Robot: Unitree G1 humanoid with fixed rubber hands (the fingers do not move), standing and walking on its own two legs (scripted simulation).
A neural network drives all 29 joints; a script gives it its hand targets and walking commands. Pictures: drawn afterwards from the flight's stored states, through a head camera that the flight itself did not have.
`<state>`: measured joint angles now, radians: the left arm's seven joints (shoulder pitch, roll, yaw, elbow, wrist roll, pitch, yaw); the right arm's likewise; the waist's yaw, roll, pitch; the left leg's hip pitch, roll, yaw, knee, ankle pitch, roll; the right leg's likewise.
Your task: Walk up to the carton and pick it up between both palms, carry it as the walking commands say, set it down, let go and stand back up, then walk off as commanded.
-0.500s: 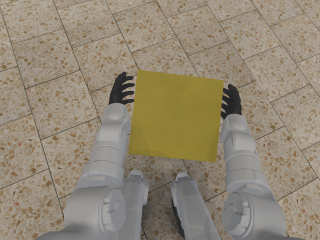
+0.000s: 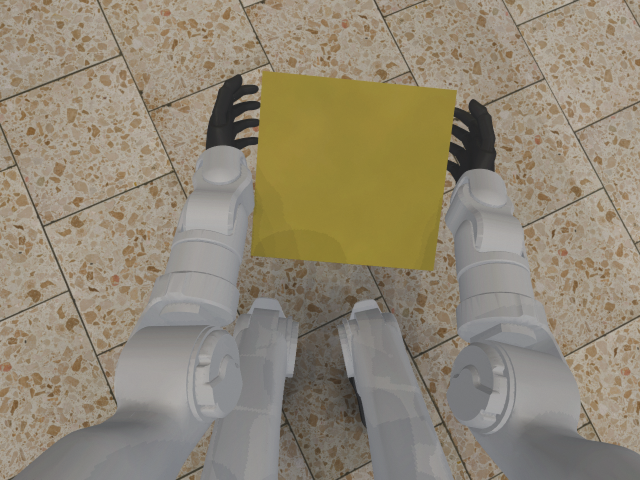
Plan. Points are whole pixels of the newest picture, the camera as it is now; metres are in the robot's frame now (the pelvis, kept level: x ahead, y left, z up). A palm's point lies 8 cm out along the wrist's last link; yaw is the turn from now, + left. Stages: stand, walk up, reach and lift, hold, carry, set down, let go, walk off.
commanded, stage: set down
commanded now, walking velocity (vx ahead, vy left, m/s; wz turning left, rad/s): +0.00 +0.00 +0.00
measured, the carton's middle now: (342, 178) +0.48 -0.03 -0.19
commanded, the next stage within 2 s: none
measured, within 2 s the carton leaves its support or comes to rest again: neither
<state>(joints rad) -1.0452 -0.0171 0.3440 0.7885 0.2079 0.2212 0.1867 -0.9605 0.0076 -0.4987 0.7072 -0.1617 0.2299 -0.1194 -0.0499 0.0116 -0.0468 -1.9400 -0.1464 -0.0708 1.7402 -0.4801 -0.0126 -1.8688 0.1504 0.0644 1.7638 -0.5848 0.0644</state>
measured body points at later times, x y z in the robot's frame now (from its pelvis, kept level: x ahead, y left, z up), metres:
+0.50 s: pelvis -0.01 -0.01 -0.06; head +0.31 +0.00 +0.25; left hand +0.52 +0.11 -0.19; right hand +0.50 -0.18 -0.18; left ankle +0.11 +0.10 -0.47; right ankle +0.09 -0.13 -0.47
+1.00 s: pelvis -0.01 -0.01 -0.11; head +0.34 -0.01 +0.16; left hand +0.54 +0.11 -0.26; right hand +0.51 -0.19 -0.26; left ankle +0.11 +0.10 -0.47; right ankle +0.09 -0.13 -0.47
